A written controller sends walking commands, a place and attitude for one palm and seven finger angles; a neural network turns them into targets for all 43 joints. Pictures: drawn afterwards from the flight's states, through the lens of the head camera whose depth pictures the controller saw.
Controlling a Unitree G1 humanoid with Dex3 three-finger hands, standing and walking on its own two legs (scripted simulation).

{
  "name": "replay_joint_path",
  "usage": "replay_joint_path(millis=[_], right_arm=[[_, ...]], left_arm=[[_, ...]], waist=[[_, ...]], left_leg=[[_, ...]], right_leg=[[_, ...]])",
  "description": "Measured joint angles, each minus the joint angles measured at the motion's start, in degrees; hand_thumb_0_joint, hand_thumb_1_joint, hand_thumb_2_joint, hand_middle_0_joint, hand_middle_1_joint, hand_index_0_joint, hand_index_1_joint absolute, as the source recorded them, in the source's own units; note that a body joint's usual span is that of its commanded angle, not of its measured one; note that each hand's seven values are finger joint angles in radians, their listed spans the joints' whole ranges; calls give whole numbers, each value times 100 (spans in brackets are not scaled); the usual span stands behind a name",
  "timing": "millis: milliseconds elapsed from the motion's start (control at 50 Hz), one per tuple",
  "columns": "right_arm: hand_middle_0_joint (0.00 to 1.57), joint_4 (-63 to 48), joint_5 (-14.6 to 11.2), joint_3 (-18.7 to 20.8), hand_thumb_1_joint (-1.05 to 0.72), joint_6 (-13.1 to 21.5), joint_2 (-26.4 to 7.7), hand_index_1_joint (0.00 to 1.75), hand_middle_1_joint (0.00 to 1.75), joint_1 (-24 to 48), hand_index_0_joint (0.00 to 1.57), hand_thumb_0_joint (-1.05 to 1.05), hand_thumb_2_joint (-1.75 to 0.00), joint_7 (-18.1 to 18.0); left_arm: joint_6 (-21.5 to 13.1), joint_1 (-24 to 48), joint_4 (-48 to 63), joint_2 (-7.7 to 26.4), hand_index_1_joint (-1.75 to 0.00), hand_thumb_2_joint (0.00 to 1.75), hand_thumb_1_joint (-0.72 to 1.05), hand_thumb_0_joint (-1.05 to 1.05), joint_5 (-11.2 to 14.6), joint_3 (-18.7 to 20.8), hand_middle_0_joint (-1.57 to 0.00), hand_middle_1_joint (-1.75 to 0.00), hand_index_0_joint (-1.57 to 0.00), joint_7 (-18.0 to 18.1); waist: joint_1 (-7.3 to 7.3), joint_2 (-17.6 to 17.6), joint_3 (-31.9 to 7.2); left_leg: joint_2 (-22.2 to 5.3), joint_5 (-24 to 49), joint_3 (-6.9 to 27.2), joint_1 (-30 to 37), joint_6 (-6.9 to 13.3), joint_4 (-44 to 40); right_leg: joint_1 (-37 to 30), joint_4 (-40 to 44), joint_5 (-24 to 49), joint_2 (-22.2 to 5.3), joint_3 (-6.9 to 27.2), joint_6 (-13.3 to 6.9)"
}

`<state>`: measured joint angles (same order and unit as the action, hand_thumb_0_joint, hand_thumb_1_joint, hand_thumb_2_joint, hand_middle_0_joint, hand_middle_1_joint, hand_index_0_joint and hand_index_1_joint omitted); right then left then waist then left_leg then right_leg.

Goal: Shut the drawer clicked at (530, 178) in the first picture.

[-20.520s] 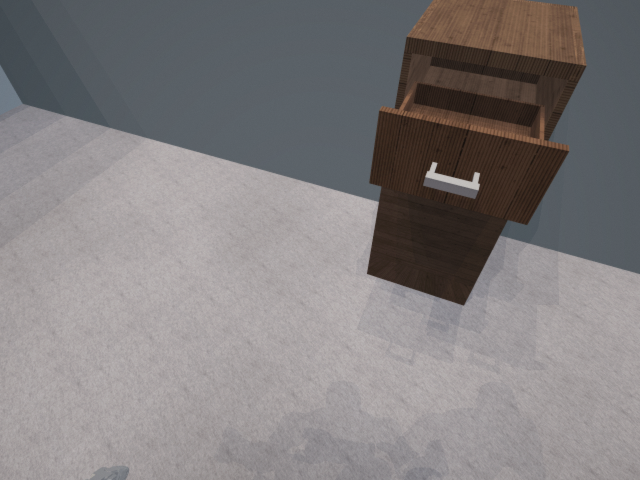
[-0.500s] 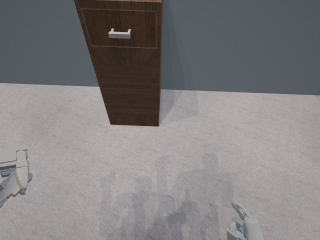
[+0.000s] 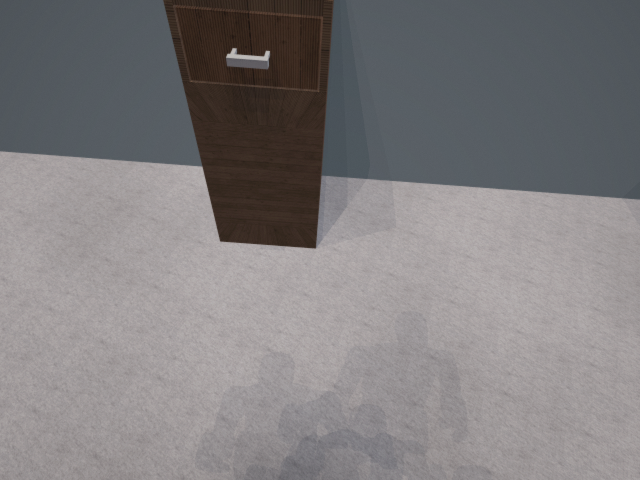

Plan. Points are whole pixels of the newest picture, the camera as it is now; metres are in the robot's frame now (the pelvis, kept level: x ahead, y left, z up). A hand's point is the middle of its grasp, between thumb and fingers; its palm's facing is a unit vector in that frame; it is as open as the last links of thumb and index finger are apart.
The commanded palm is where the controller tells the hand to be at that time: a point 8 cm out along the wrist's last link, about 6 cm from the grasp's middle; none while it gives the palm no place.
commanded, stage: let the arm hang, fingers relaxed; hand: left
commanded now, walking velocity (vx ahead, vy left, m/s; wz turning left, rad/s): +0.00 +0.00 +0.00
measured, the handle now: (249, 57) +1.02 +0.22 +0.02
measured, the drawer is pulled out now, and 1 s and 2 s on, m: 0.00 0.00 0.00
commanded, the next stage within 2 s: look to check the result in 0.76 s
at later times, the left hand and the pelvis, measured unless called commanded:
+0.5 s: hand out of the picture +0.03 +0.20 -0.16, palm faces +0.00 -0.97 -0.26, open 7.2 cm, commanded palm none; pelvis +0.00 +0.00 +0.01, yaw -1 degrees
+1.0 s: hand out of the picture +0.04 +0.18 -0.16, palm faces +0.00 -0.97 -0.24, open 7.4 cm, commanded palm none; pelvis +0.02 -0.01 +0.01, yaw -1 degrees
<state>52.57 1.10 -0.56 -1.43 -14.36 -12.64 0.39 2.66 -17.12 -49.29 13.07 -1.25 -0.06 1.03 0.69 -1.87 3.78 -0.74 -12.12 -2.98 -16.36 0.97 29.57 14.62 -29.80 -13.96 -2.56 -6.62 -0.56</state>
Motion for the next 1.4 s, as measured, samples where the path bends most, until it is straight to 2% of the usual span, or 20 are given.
replay_joint_path(millis=[80, 200, 340, 460, 740, 1080, 1400], right_arm=[[20, 390, -1, 26, -91, -93, 90, 30, 30, -228, 20, 1, -90, -33], [20, 780, -21, 70, -91, -95, 184, 30, 30, -403, 20, 1, -90, -66], [20, 1039, -41, 61, -91, -1, 307, 30, 30, -373, 20, 0, -90, -99], [20, 1131, -37, 64, -91, 40, 385, 30, 30, -229, 20, 0, -90, -107], [20, 1211, -26, 102, -91, 86, 386, 30, 30, -116, 20, 0, -90, -142], [20, 1292, -37, 91, -91, 79, 334, 30, 30, -34, 20, 0, -90, -177], [20, 1304, -41, 80, -91, 94, 303, 30, 30, 80, 20, 0, -90, -188]], left_arm=[[-80, -82, -599, 144, -107, 90, 90, 2, 35, 29, -87, -108, -87, -54], [-124, -152, -1208, 199, -80, 90, 90, 1, 56, 46, -64, -80, -64, -61], [-195, 81, -1478, 116, -51, 90, 91, 1, 75, 52, -38, -51, -38, -30], [-262, 361, -1489, -21, -37, 90, 91, 1, 78, 44, -25, -37, -25, -12], [-315, 602, -1495, -245, -31, 90, 90, 1, 75, 48, -20, -30, -20, -20], [-311, 467, -1684, -164, -30, 90, 91, 1, 90, 74, -20, -30, -20, 7], [-355, 549, -1670, -190, -30, 90, 90, 1, 91, 66, -20, -30, -20, 15]], waist=[[-81, 56, 52], [-89, 232, 21], [-68, 333, -37], [-39, 328, -90], [10, 239, -79], [-31, 297, 16], [-33, 308, -63]], left_leg=[[-32, 120, 63, 35, -22, -167], [-16, 176, 36, 144, -3, -316], [35, 239, -32, 332, 18, -513], [43, 272, -63, 448, 6, -620], [-16, 264, -55, 553, -66, -736], [-88, 216, -8, 680, -150, -834], [-137, 177, 3, 819, -218, -932]], right_leg=[[-108, 286, 159, 55, -68, -34], [-210, 441, 231, 50, -45, -18], [-308, 492, 243, 5, 21, 15], [-374, 518, 240, 1, 53, 14], [-471, 631, 224, 70, 46, -36], [-630, 780, 183, 155, 1, -98], [-758, 857, 125, 212, -8, -146]])
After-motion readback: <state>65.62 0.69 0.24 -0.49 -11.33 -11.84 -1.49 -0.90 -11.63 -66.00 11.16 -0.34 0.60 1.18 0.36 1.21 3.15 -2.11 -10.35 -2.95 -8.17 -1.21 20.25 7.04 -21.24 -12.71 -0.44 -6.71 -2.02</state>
